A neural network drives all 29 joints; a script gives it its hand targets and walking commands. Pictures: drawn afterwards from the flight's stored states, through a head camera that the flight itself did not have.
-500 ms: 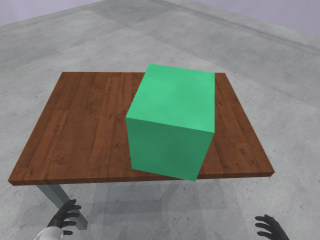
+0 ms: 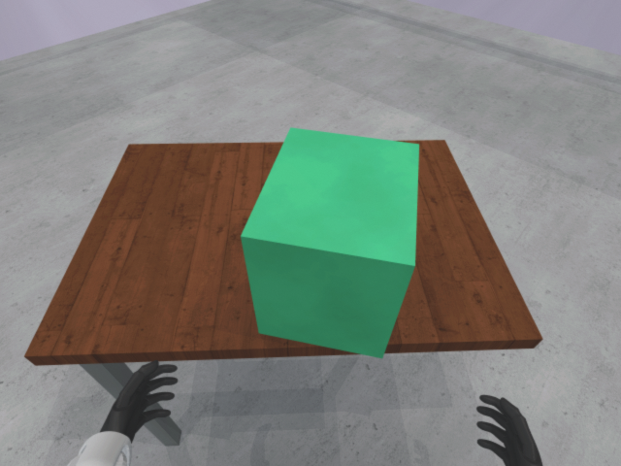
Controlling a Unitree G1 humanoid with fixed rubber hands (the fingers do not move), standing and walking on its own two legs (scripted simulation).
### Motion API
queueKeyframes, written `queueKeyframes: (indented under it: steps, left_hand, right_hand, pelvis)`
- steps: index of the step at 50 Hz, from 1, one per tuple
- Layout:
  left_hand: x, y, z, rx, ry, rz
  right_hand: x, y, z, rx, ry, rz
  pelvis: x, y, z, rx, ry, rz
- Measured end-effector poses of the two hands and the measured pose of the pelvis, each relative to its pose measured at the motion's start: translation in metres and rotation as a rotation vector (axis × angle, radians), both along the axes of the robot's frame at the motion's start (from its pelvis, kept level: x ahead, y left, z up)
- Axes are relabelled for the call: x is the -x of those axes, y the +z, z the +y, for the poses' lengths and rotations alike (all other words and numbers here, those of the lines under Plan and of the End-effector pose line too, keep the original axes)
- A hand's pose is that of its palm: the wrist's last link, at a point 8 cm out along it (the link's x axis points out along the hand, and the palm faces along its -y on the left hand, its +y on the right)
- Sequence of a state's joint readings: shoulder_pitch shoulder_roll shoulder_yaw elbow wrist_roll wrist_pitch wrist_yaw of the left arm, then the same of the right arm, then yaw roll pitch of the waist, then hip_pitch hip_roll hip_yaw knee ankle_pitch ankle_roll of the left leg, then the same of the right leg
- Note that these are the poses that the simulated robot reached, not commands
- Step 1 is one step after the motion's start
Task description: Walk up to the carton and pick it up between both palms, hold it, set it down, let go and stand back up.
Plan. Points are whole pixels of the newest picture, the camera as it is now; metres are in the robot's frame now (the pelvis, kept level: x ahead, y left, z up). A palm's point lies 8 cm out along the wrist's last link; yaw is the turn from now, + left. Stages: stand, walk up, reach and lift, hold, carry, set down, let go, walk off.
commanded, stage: reach and lift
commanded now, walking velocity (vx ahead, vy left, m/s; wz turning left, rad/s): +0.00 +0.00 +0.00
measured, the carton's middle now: (336, 242) +0.45 -0.01 +0.02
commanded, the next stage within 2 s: none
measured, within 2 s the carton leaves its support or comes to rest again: neither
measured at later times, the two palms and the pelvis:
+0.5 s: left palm (126, 414) +0.20 +0.25 -0.01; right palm (491, 429) +0.19 -0.19 -0.01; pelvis +0.00 +0.01 +0.00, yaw +0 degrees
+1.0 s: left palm (153, 342) +0.27 +0.23 +0.03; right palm (491, 360) +0.26 -0.20 +0.02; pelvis +0.01 +0.01 +0.00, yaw +0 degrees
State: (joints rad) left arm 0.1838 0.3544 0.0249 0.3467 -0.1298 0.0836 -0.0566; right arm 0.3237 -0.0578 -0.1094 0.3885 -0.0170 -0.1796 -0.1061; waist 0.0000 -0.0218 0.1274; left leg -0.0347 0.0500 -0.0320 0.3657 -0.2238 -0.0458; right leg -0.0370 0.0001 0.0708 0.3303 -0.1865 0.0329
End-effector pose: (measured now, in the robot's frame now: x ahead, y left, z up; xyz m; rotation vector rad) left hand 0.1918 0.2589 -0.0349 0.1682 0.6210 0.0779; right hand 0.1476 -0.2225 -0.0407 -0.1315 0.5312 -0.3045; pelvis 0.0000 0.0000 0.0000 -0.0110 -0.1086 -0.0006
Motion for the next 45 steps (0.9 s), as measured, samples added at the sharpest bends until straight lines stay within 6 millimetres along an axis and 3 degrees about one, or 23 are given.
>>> queueKeyframes:
  steps: [18, 27, 39, 45]
  left_hand:
    - [-0.006, 0.023, -0.002, 0.086, -0.012, -0.192]
    - [-0.01, 0.023, -0.011, 0.133, -0.021, -0.21]
    - [-0.053, 0.047, -0.021, 0.139, -0.047, -0.284]
    - [-0.071, 0.057, -0.028, 0.14, -0.075, -0.27]
  right_hand:
    - [-0.019, 0.018, 0.027, -0.059, -0.029, -0.14]
    - [-0.048, 0.034, 0.038, -0.076, -0.007, -0.204]
    - [-0.084, 0.037, 0.039, -0.089, -0.007, -0.185]
    - [-0.097, 0.049, 0.031, -0.089, -0.026, -0.219]
  pelvis:
    - [0.003, -0.001, 0.006, 0.008, -0.001, -0.006]
    - [0.005, -0.002, 0.008, 0.01, -0.001, 0.008]
    - [-0.005, -0.002, 0.008, 0.009, -0.001, 0.043]
    - [-0.008, -0.002, 0.008, 0.009, -0.001, 0.051]
